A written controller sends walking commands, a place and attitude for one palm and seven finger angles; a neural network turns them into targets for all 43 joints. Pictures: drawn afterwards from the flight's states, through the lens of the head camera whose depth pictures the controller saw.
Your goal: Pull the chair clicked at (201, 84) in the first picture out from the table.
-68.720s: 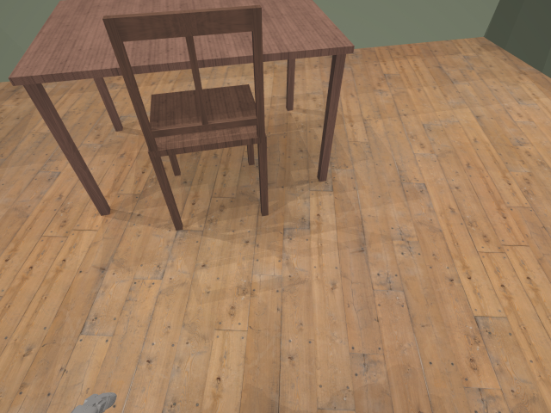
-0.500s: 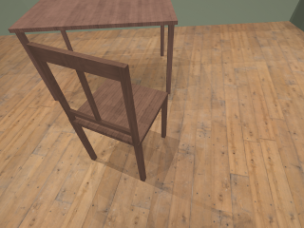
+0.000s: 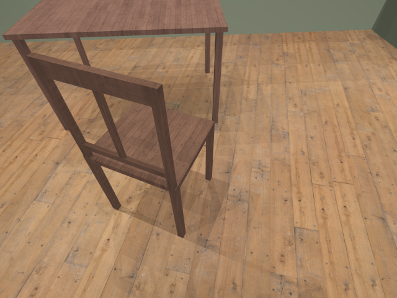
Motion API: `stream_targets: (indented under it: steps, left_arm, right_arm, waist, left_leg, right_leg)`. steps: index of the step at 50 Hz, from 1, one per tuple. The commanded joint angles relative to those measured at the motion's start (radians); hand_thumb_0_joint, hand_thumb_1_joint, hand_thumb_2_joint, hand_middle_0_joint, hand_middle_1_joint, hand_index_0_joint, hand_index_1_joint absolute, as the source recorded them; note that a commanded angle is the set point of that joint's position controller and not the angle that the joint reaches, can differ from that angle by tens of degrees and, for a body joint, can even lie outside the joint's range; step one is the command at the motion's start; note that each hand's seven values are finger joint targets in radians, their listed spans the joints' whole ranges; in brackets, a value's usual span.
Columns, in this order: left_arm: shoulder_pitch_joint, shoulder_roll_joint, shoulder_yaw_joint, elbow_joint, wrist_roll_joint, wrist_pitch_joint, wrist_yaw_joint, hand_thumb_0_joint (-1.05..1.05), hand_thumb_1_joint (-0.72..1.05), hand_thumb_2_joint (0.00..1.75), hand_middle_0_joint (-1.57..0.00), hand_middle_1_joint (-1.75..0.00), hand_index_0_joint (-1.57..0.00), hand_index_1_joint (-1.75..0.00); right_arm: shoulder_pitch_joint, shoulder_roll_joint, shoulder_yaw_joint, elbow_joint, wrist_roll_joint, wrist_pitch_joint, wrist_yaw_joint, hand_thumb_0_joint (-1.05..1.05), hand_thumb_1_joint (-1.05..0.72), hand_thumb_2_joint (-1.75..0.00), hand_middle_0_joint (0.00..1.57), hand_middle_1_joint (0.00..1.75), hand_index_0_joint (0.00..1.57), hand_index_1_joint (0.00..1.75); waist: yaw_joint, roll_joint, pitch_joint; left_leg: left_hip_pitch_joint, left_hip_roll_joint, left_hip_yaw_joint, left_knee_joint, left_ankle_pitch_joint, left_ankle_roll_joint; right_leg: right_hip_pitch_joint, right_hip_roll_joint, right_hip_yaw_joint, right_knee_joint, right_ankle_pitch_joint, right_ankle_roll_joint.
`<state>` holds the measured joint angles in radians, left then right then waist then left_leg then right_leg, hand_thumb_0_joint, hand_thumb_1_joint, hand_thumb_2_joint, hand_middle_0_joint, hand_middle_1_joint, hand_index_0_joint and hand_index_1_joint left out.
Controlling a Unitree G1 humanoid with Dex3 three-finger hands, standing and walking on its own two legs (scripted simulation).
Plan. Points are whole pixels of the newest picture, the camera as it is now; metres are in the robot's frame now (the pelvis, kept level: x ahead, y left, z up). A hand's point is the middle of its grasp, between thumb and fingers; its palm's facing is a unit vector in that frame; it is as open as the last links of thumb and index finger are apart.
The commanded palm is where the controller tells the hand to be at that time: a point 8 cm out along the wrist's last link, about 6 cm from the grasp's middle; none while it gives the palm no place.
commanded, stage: look to check the result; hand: left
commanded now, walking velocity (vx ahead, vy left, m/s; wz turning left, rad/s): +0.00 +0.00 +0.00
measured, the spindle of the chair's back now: (111, 127) +0.62 +0.33 -0.07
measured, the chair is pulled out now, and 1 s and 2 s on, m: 0.63 0.63 0.63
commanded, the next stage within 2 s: stand and wait in 0.60 s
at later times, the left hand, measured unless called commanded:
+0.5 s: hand out of the picture -0.01 +0.14 -0.17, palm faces +0.05 -0.99 -0.16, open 7.4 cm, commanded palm none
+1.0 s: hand out of the picture -0.01 +0.14 -0.17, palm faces +0.05 -0.98 -0.16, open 7.4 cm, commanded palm none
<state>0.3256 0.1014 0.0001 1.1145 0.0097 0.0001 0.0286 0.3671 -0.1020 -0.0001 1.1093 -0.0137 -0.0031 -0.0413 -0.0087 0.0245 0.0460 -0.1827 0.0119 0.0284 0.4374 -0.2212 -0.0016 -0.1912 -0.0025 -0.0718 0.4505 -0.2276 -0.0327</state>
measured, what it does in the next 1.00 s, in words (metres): stands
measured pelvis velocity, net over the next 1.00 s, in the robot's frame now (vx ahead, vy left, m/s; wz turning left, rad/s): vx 0.01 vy -0.01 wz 0.01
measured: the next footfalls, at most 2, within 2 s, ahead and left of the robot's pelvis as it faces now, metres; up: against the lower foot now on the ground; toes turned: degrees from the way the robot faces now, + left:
none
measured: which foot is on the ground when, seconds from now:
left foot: down 0.00-1.00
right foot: down 0.00-1.00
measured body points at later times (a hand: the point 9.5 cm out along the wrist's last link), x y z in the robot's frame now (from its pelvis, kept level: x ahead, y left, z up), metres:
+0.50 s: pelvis +0.01 -0.01 +0.00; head +0.02 -0.02 +0.45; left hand -0.01 +0.20 -0.16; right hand -0.03 -0.21 -0.17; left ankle +0.01 +0.12 -0.74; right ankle +0.01 -0.10 -0.74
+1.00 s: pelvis +0.01 -0.01 +0.00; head +0.03 -0.02 +0.45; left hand -0.01 +0.20 -0.16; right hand -0.02 -0.21 -0.17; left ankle +0.01 +0.12 -0.74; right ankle +0.01 -0.10 -0.74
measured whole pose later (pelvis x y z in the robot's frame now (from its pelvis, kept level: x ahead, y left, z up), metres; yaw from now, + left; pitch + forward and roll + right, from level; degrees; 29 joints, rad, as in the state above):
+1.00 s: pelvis +0.01 -0.01 +0.00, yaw +1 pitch -2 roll +0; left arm 0.32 0.10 0.00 1.12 0.01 -0.01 0.03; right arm 0.34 -0.11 0.00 1.12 -0.01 0.00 -0.04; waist -0.01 0.02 0.06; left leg -0.16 0.02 0.01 0.42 -0.23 -0.01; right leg -0.16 0.01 -0.09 0.43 -0.24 -0.04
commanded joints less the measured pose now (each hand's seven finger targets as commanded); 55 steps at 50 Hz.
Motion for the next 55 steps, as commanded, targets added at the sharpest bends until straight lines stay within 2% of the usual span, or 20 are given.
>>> stream_targets:
  steps: [1,5,8,13,16,19,23,24,29,35,38,42,55]
  left_arm:
    - [0.086,0.093,0.017,-0.024,0.000,-0.007,0.010,0.00,0.90,0.90,-0.20,-0.30,-0.20,-0.30]
    - [0.083,0.098,0.018,-0.026,0.000,-0.008,0.011,0.00,0.90,0.90,-0.20,-0.30,-0.20,-0.30]
    - [0.086,0.097,0.019,-0.028,0.000,-0.011,0.011,0.00,0.90,0.90,-0.20,-0.30,-0.20,-0.30]
    - [0.081,0.096,0.018,-0.026,-0.001,-0.010,0.011,0.00,0.90,0.90,-0.20,-0.30,-0.20,-0.30]
    - [0.084,0.098,0.018,-0.026,-0.001,-0.010,0.011,0.00,0.90,0.90,-0.20,-0.30,-0.20,-0.30]
    - [0.083,0.096,0.017,-0.025,-0.002,-0.011,0.012,0.00,0.90,0.90,-0.20,-0.30,-0.20,-0.30]
    - [0.079,0.097,0.019,-0.024,-0.002,-0.013,0.011,0.00,0.90,0.90,-0.20,-0.30,-0.20,-0.30]
    - [0.078,0.096,0.019,-0.023,-0.002,-0.013,0.011,0.00,0.90,0.90,-0.20,-0.30,-0.20,-0.30]
    - [0.083,0.098,0.017,-0.022,-0.002,-0.012,0.012,0.00,0.90,0.90,-0.20,-0.30,-0.20,-0.30]
    - [0.078,0.102,0.018,-0.023,-0.002,-0.012,0.011,0.00,0.90,0.90,-0.20,-0.30,-0.20,-0.30]
    - [0.080,0.099,0.018,-0.021,-0.003,-0.012,0.011,0.00,0.90,0.90,-0.20,-0.30,-0.20,-0.30]
    - [0.082,0.098,0.020,-0.021,-0.003,-0.013,0.010,0.00,0.90,0.90,-0.20,-0.30,-0.20,-0.30]
    - [0.082,0.095,0.020,-0.020,-0.003,-0.011,0.011,0.00,0.90,0.90,-0.20,-0.30,-0.20,-0.30]
  right_arm:
    - [0.099,-0.076,-0.013,-0.013,-0.002,-0.005,0.000,0.00,-0.90,-0.90,0.20,0.30,0.20,0.30]
    - [0.098,-0.074,-0.014,-0.014,-0.001,-0.004,0.001,0.00,-0.90,-0.90,0.20,0.30,0.20,0.30]
    - [0.094,-0.072,-0.013,-0.012,-0.001,-0.006,0.001,0.00,-0.90,-0.90,0.20,0.30,0.20,0.30]
    - [0.088,-0.071,-0.011,-0.009,-0.001,-0.005,0.000,0.00,-0.90,-0.90,0.20,0.30,0.20,0.30]
    - [0.087,-0.072,-0.012,-0.008,0.000,-0.005,0.000,0.00,-0.90,-0.90,0.20,0.30,0.20,0.30]
    - [0.082,-0.074,-0.012,-0.007,0.001,-0.006,-0.001,0.00,-0.90,-0.90,0.20,0.30,0.20,0.30]
    - [0.084,-0.076,-0.012,-0.005,0.001,-0.008,-0.002,0.00,-0.90,-0.90,0.20,0.30,0.20,0.30]
    - [0.083,-0.077,-0.013,-0.007,0.001,-0.007,-0.003,0.00,-0.90,-0.90,0.20,0.30,0.20,0.30]
    - [0.081,-0.076,-0.012,-0.006,0.002,-0.003,-0.002,0.00,-0.90,-0.90,0.20,0.30,0.20,0.30]
    - [0.084,-0.073,-0.012,-0.002,0.000,-0.001,0.000,0.00,-0.90,-0.90,0.20,0.30,0.20,0.30]
    - [0.080,-0.077,-0.012,-0.002,-0.001,-0.002,-0.002,0.00,-0.90,-0.90,0.20,0.30,0.20,0.30]
    - [0.085,-0.075,-0.012,0.000,0.000,-0.006,-0.003,0.00,-0.90,-0.90,0.20,0.30,0.20,0.30]
    - [0.088,-0.080,-0.011,0.001,0.002,-0.009,-0.005,0.00,-0.90,-0.90,0.20,0.30,0.20,0.30]
  waist:
    - [0.004,-0.017,0.081]
    - [0.002,-0.048,0.080]
    - [0.001,-0.035,0.053]
    - [0.002,-0.009,0.081]
    - [0.003,-0.032,0.069]
    - [0.004,-0.010,0.068]
    - [0.002,-0.022,0.047]
    - [0.003,-0.035,0.057]
    - [0.004,-0.024,0.085]
    - [0.001,-0.036,0.085]
    - [0.002,-0.018,0.078]
    - [0.004,-0.019,0.067]
    - [0.003,-0.013,0.069]
  left_leg:
    - [-0.051,0.075,-0.080,-0.094,0.019,0.042]
    - [-0.045,0.071,-0.074,-0.085,0.026,0.040]
    - [-0.026,0.069,-0.068,-0.077,0.060,0.038]
    - [-0.035,0.071,-0.070,-0.080,0.063,0.035]
    - [-0.030,0.071,-0.070,-0.079,0.067,0.037]
    - [-0.019,0.073,-0.070,-0.074,0.088,0.035]
    - [-0.015,0.073,-0.070,-0.075,0.099,0.034]
    - [-0.014,0.073,-0.072,-0.073,0.108,0.035]
    - [-0.026,0.070,-0.068,-0.072,0.087,0.032]
    - [-0.026,0.067,-0.066,-0.072,0.074,0.031]
    - [-0.019,0.067,-0.067,-0.073,0.073,0.030]
    - [-0.021,0.072,-0.071,-0.076,0.098,0.032]
    - [-0.016,0.077,-0.079,-0.084,0.117,0.038]
  right_leg:
    - [-0.044,-0.091,0.114,-0.123,-0.018,-0.024]
    - [-0.046,-0.096,0.115,-0.130,-0.028,-0.024]
    - [-0.029,-0.101,0.120,-0.129,0.005,-0.025]
    - [-0.036,-0.098,0.116,-0.129,0.009,-0.026]
    - [-0.027,-0.099,0.114,-0.131,0.011,-0.025]
    - [-0.027,-0.100,0.108,-0.127,0.037,-0.027]
    - [-0.002,-0.101,0.112,-0.124,0.060,-0.027]
    - [-0.007,-0.101,0.103,-0.123,0.068,-0.027]
    - [-0.020,-0.102,0.108,-0.137,0.037,-0.027]
    - [-0.018,-0.105,0.111,-0.148,0.008,-0.029]
    - [-0.018,-0.105,0.114,-0.148,0.008,-0.030]
    - [0.000,-0.103,0.104,-0.134,0.046,-0.028]
    - [0.002,-0.098,0.097,-0.122,0.060,-0.027]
